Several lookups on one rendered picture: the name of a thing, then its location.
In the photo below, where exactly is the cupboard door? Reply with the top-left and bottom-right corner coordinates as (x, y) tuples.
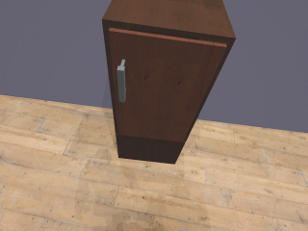
(109, 28), (227, 142)

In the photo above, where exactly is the handle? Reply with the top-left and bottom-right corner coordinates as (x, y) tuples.
(116, 59), (126, 103)

